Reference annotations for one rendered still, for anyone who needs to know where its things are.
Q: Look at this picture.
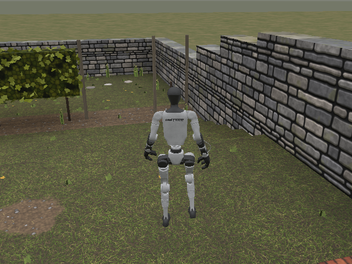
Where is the robot right forearm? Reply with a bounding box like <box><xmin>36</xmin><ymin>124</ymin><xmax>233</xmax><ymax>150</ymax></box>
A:
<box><xmin>196</xmin><ymin>133</ymin><xmax>208</xmax><ymax>157</ymax></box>

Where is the right robot upper arm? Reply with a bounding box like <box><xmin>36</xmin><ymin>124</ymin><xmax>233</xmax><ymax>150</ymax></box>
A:
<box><xmin>186</xmin><ymin>111</ymin><xmax>201</xmax><ymax>141</ymax></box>

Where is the right robot hand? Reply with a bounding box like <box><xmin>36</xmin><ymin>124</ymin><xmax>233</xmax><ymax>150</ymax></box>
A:
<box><xmin>197</xmin><ymin>156</ymin><xmax>210</xmax><ymax>169</ymax></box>

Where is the robot right thigh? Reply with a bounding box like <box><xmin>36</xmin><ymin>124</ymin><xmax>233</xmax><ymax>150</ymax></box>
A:
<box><xmin>184</xmin><ymin>152</ymin><xmax>195</xmax><ymax>184</ymax></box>

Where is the robot right shin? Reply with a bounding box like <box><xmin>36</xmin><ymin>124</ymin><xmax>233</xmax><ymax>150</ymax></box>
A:
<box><xmin>187</xmin><ymin>174</ymin><xmax>195</xmax><ymax>211</ymax></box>

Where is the robot left forearm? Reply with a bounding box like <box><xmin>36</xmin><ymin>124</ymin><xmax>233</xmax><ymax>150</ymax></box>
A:
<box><xmin>145</xmin><ymin>133</ymin><xmax>155</xmax><ymax>152</ymax></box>

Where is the left robot upper arm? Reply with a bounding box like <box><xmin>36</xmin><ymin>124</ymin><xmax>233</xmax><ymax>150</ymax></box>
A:
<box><xmin>149</xmin><ymin>111</ymin><xmax>163</xmax><ymax>141</ymax></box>

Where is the left robot hand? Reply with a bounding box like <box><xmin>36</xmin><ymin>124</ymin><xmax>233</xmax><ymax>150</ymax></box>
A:
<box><xmin>144</xmin><ymin>150</ymin><xmax>157</xmax><ymax>161</ymax></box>

